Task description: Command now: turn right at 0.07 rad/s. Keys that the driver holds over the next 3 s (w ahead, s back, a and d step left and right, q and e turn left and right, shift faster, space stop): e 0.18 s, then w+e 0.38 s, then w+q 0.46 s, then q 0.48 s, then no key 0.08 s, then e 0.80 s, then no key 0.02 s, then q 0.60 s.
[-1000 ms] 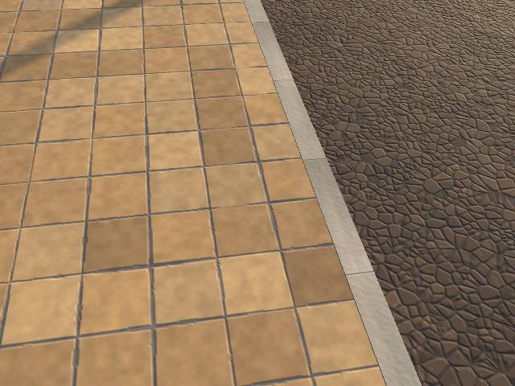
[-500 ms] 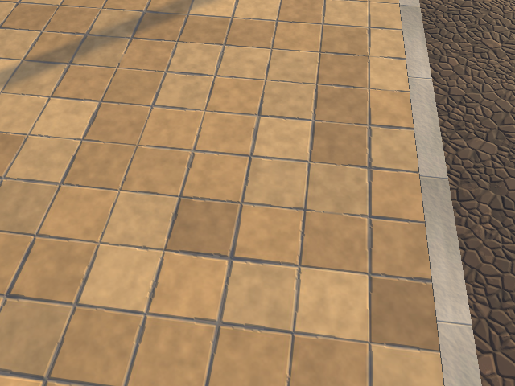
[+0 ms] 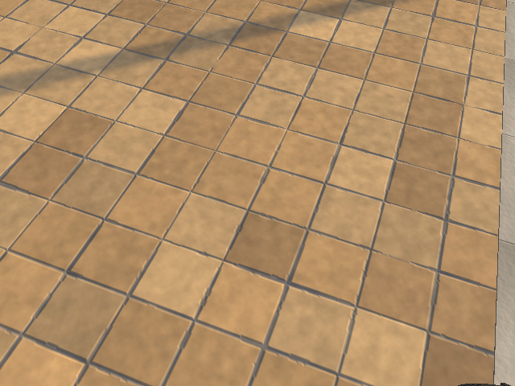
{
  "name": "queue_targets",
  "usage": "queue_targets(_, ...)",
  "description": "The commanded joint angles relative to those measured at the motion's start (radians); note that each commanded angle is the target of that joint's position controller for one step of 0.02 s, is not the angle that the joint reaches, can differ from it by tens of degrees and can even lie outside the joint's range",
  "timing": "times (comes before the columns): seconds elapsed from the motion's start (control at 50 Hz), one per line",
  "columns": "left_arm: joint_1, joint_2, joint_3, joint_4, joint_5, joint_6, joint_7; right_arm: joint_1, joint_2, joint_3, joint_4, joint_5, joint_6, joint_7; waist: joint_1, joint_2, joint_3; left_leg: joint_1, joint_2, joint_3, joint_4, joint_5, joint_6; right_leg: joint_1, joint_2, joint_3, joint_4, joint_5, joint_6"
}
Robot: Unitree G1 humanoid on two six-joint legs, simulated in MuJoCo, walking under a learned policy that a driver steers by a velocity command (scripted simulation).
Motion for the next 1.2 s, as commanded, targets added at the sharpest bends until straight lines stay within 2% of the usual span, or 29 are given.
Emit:
queue_targets(0.02,0.004,0.072,0.009,-0.059,0.002,-0.016,-0.007,-0.019,-0.121,-0.025,-0.021,0.0,-0.019,0.009,0.007,0.159,-0.104,0.012,0.226,-0.152,-0.114,0.068,0.133,0.18,0.014,-0.036,-0.228,0.133,-0.03)
queue_targets(0.06,-0.013,0.154,0.019,-0.088,0.018,-0.022,-0.001,0.037,-0.132,-0.03,0.002,-0.008,-0.028,0.003,-0.026,0.06,-0.079,0.01,0.15,-0.107,-0.032,-0.044,0.039,0.19,-0.066,0.084,-0.284,0.427,-0.077)
queue_targets(0.08,-0.03,0.215,0.034,-0.087,0.002,-0.022,0.003,0.081,-0.131,-0.033,-0.003,-0.02,-0.032,0.0,-0.081,-0.08,-0.077,0.001,0.067,-0.021,0.015,-0.088,-0.007,0.159,-0.113,0.154,-0.274,0.453,-0.142)
queue_targets(0.1,-0.043,0.197,0.036,-0.088,-0.005,-0.023,0.0,0.046,-0.12,-0.032,-0.004,-0.02,-0.03,-0.012,-0.059,-0.154,-0.068,0.054,0.032,0.042,0.058,-0.075,-0.045,0.067,-0.134,0.224,-0.332,0.3,-0.194)
queue_targets(0.16,-0.031,0.161,0.03,-0.097,0.002,-0.03,0.004,-0.008,-0.115,-0.046,-0.017,0.002,-0.012,-0.033,-0.026,-0.169,-0.052,0.059,0.03,0.049,0.104,-0.049,-0.036,0.037,-0.133,0.296,-0.356,0.244,-0.202)
queue_targets(0.24,0.003,0.122,0.026,-0.115,-0.013,-0.021,0.016,0.048,-0.088,-0.057,-0.019,0.007,-0.022,-0.016,-0.037,-0.068,-0.085,0.099,0.066,0.024,0.024,-0.304,0.011,-0.043,-0.045,0.251,-0.287,-0.23,-0.182)
queue_targets(0.26,-0.031,0.105,0.023,-0.138,-0.015,-0.023,0.017,0.096,-0.112,-0.067,-0.007,0.01,-0.032,-0.013,-0.063,0.016,-0.042,0.152,0.138,-0.065,-0.065,-0.417,0.052,-0.176,0.009,0.18,-0.191,-0.322,-0.148)
queue_targets(0.28,-0.075,0.079,0.017,-0.169,-0.02,-0.028,0.018,0.192,-0.156,-0.08,0.017,0.015,-0.043,-0.01,-0.1,0.131,-0.032,0.247,0.282,-0.274,-0.206,-0.543,0.125,-0.322,0.066,0.079,0.004,-0.272,-0.113)
queue_targets(0.3,-0.122,0.073,0.015,-0.209,-0.02,-0.034,0.014,0.219,-0.207,-0.094,0.033,0.009,-0.06,-0.006,-0.107,0.222,-0.001,0.269,0.463,-0.503,-0.318,-0.564,0.214,-0.439,0.037,0.04,0.239,-0.231,-0.101)
queue_targets(0.32,-0.114,0.103,0.027,-0.212,-0.022,-0.039,0.011,0.213,-0.182,-0.085,0.032,0.004,-0.077,-0.012,-0.084,0.152,0.01,0.248,0.499,-0.539,-0.319,-0.513,0.247,-0.483,-0.008,0.097,0.373,-0.206,-0.101)
queue_targets(0.38,-0.049,0.081,0.029,-0.187,-0.026,-0.042,-0.009,0.123,-0.147,-0.073,0.024,0.028,-0.093,-0.023,-0.039,0.123,0.012,0.257,0.395,-0.267,-0.334,-0.306,0.16,-0.477,-0.06,0.091,0.392,-0.052,-0.077)
queue_targets(0.46,-0.097,0.03,0.007,-0.215,-0.018,-0.044,-0.039,0.143,-0.177,-0.087,0.041,0.019,-0.099,-0.016,-0.069,0.121,-0.016,0.182,0.309,0.025,-0.331,-0.049,0.115,-0.281,-0.058,-0.008,0.18,0.085,-0.045)
queue_targets(0.56,-0.103,0.057,0.009,-0.243,-0.021,-0.037,-0.054,0.175,-0.236,-0.108,0.072,0.05,-0.087,0.007,-0.063,0.141,-0.009,0.165,0.36,0.105,-0.272,-0.087,0.097,-0.111,-0.015,-0.093,-0.028,0.044,-0.095)
queue_targets(0.6,0.049,0.079,0.031,-0.194,-0.018,-0.04,-0.047,0.187,-0.209,-0.092,0.096,0.054,-0.083,0.015,0.029,0.093,-0.052,0.049,0.335,0.164,-0.091,0.117,0.069,0.18,0.064,-0.131,-0.144,0.082,-0.153)
queue_targets(0.62,0.207,0.141,0.066,-0.15,-0.023,-0.038,-0.035,0.2,-0.156,-0.068,0.104,0.039,-0.09,0.019,0.109,0.033,-0.135,-0.042,0.277,0.237,0.15,0.233,0.027,0.407,0.075,-0.09,-0.167,0.1,-0.185)
queue_targets(0.64,0.328,0.274,0.089,-0.138,-0.008,-0.04,-0.013,0.185,-0.05,-0.03,0.046,-0.001,-0.099,0.021,0.122,-0.257,-0.211,-0.366,0.163,0.266,0.587,-0.245,-0.066,0.646,-0.209,0.368,-0.283,0.043,-0.29)
queue_targets(0.66,0.306,0.289,0.082,-0.168,-0.005,-0.064,-0.018,0.177,-0.094,-0.036,0.031,0.041,-0.121,0.016,0.121,-0.228,-0.316,-0.535,0.067,0.05,0.815,-0.386,-0.081,0.665,-0.376,0.77,-0.461,-0.109,-0.43)
queue_targets(0.68,0.271,0.213,0.06,-0.161,-0.004,-0.084,-0.027,0.112,-0.168,-0.056,0.025,0.079,-0.129,0.016,0.132,-0.105,-0.224,-0.604,0.117,-0.015,0.873,-0.309,-0.061,0.602,-0.364,0.654,-0.474,-0.107,-0.404)
queue_targets(0.7,0.239,0.165,0.046,-0.147,-0.001,-0.093,-0.029,0.094,-0.169,-0.055,0.023,0.082,-0.13,0.017,0.101,-0.119,-0.151,-0.606,0.157,-0.008,0.846,-0.219,-0.036,0.515,-0.324,0.503,-0.461,-0.073,-0.365)
queue_targets(0.72,0.176,0.117,0.031,-0.145,-0.001,-0.097,-0.029,0.096,-0.161,-0.054,0.041,0.06,-0.127,0.013,0.067,-0.07,-0.106,-0.563,0.193,-0.014,0.794,-0.13,-0.027,0.42,-0.275,0.396,-0.47,-0.021,-0.33)
queue_targets(0.76,0.102,0.075,0.018,-0.147,0.013,-0.111,-0.026,0.143,-0.151,-0.06,0.07,0.054,-0.105,0.02,0.007,-0.098,-0.06,-0.453,0.21,-0.039,0.721,-0.01,-0.028,0.294,-0.212,0.233,-0.527,0.128,-0.286)
queue_targets(0.9,0.115,0.082,0.028,-0.09,0.019,-0.139,0.002,0.062,-0.067,-0.041,0.068,0.046,-0.083,0.032,0.008,-0.023,0.004,-0.44,0.13,-0.043,0.389,0.278,-0.056,0.281,-0.149,-0.084,-0.594,0.461,-0.222)
queue_targets(1.04,0.207,0.135,0.043,-0.023,0.004,-0.099,0.029,-0.137,-0.035,-0.02,-0.018,0.045,-0.095,0.086,0.068,-0.007,0.06,-0.444,0.087,0.103,0.111,0.255,0.003,0.474,-0.196,-0.19,-0.514,0.791,-0.175)
queue_targets(1.08,0.199,0.162,0.049,-0.029,0.005,-0.074,0.049,-0.091,-0.064,-0.035,-0.021,0.037,-0.093,0.095,0.028,-0.06,-0.013,-0.34,0.014,0.174,0.115,0.171,0.028,0.519,-0.191,-0.209,-0.355,1.177,-0.151)
queue_targets(1.12,0.163,0.181,0.053,-0.052,0.004,-0.058,0.06,0.121,-0.143,-0.074,0.021,0.04,-0.09,0.084,-0.084,-0.093,-0.14,-0.067,-0.04,0.16,0.088,0.16,0.077,0.454,-0.172,-0.205,-0.066,1.268,-0.135)
queue_targets(1.14,0.116,0.171,0.047,-0.074,-0.006,-0.066,0.057,0.25,-0.188,-0.096,0.041,0.034,-0.087,0.064,-0.175,-0.04,-0.198,0.168,-0.014,0.089,-0.04,0.336,0.123,0.305,-0.117,-0.217,0.183,1.056,-0.097)
queue_targets(1.16,0.218,0.022,0.007,-0.102,0.047,-0.085,0.037,0.248,-0.266,-0.101,0.039,0.021,-0.077,0.04,-0.061,0.239,-0.297,0.54,0.24,-0.226,0.112,0.838,0.235,-0.075,0.031,-0.188,0.541,-0.123,-0.042)
queue_targets(1.18,0.29,0.053,-0.01,-0.114,0.03,-0.111,0.015,0.237,-0.287,-0.098,-0.004,0.001,-0.086,0.041,-0.055,0.229,-0.548,0.744,0.453,-0.688,0.04,0.805,0.459,-0.276,0.146,0.06,0.831,-0.391,-0.016)
queue_targets(1.2,0.173,0.151,0.015,-0.122,-0.002,-0.119,0.005,0.201,-0.231,-0.092,-0.025,0.008,-0.077,0.041,-0.118,0.063,-0.514,0.653,0.397,-0.561,-0.029,0.72,0.404,-0.297,0.074,0.145,0.815,-0.277,-0.03)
